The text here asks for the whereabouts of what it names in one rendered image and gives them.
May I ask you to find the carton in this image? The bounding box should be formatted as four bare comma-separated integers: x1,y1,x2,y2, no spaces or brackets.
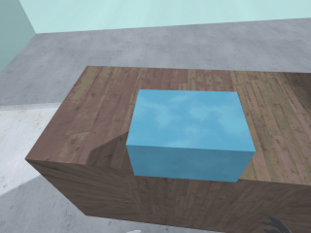
126,89,256,183

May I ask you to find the pedestal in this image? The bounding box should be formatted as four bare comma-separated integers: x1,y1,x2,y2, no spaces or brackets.
24,65,311,233

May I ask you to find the robot right hand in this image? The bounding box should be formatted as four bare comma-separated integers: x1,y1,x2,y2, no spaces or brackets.
262,216,292,233

